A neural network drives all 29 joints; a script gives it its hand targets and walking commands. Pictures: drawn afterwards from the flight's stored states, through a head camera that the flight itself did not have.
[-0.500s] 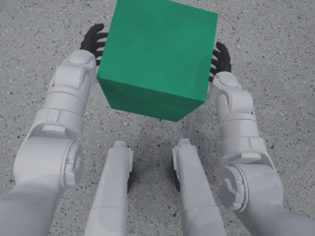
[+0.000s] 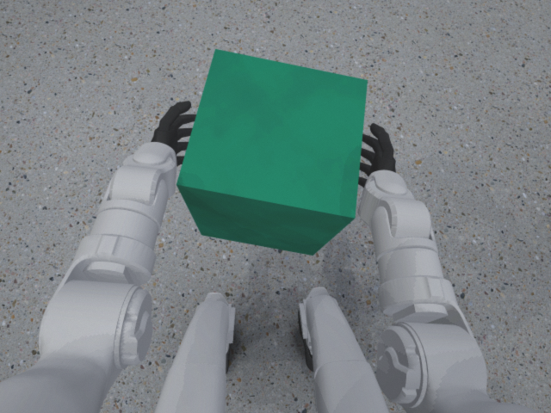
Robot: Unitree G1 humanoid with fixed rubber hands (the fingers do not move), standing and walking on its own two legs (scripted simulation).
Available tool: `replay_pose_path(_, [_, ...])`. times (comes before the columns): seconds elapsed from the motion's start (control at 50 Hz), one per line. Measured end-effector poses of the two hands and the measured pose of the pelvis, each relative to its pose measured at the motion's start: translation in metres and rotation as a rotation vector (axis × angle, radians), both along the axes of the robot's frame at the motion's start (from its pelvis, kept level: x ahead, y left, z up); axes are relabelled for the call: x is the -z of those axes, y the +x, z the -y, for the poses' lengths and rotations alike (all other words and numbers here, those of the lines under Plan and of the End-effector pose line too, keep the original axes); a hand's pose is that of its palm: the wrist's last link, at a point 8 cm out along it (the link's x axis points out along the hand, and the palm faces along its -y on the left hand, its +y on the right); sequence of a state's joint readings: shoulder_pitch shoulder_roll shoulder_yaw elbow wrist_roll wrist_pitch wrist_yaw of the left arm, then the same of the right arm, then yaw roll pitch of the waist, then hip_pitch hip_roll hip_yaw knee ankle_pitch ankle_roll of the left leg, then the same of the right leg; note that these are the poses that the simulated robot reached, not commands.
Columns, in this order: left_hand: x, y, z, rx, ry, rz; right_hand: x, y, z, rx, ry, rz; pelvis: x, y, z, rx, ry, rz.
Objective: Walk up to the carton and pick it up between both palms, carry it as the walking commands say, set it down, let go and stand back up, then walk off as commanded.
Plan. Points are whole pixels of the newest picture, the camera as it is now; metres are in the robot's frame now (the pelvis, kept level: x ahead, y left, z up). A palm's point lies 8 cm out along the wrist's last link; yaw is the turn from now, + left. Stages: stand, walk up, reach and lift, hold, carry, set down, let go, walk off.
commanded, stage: reach and lift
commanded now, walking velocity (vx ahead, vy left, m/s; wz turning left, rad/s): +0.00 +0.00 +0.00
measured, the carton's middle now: (272, 169) +0.46 +0.01 -0.08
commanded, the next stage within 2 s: none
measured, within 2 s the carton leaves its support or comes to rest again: neither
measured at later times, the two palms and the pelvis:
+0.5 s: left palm (137, 111) +0.44 +0.15 +0.11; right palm (421, 141) +0.41 -0.15 +0.10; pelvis +0.06 +0.00 +0.05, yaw +0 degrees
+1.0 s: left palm (139, 119) +0.42 +0.14 +0.12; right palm (444, 142) +0.40 -0.16 +0.12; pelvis +0.10 +0.01 +0.07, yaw +0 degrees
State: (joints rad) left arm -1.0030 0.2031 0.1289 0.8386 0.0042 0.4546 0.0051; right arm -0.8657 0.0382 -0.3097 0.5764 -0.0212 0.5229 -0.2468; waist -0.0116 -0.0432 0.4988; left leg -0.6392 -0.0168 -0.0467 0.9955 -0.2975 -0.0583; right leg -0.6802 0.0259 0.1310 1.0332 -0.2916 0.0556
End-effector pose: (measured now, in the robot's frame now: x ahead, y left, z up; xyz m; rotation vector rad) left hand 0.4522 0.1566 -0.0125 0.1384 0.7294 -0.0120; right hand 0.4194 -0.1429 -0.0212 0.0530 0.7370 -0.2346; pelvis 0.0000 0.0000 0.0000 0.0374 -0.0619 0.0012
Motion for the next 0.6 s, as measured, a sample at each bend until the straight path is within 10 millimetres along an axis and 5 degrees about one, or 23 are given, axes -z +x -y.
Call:
replay_pose_path(0.16, [-0.031,-0.012,0.002,-0.006,0.001,0.010,-0.032,-0.009,0.003,0.007,0.013,0.012,-0.014,0.014,0.003,-0.002,0.005,-0.028])
replay_pose_path(0.38, [-0.102,-0.020,0.004,-0.034,-0.044,0.075,-0.109,-0.011,0.006,0.028,0.033,0.088,-0.037,0.049,0.004,0.001,0.005,-0.064])
replay_pose_path(0.6, [-0.117,-0.016,0.004,-0.020,-0.037,0.007,-0.125,-0.012,0.005,-0.004,-0.023,0.019,-0.057,0.081,-0.004,0.004,-0.007,0.004])
